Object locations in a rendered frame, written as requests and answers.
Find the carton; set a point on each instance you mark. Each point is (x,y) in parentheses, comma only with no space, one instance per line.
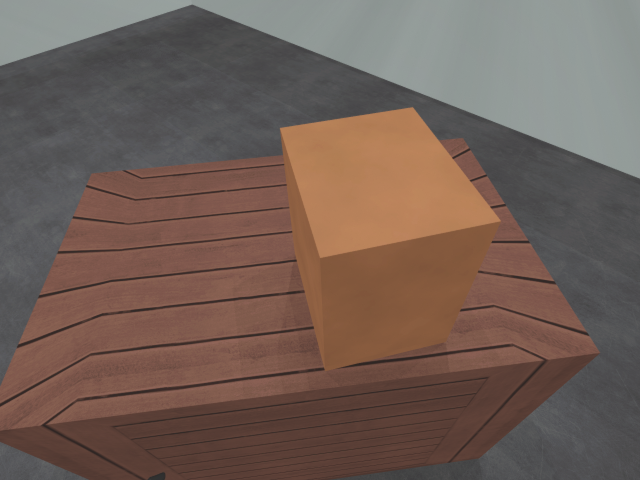
(389,233)

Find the pedestal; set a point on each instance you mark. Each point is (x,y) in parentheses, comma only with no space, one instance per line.
(173,334)

